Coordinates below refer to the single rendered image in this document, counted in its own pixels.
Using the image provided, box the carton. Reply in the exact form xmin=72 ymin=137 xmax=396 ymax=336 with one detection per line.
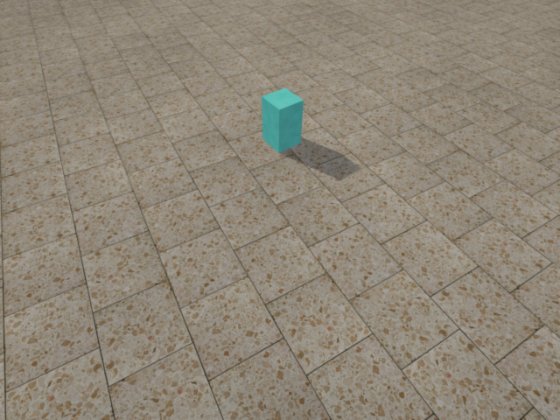
xmin=262 ymin=88 xmax=304 ymax=153

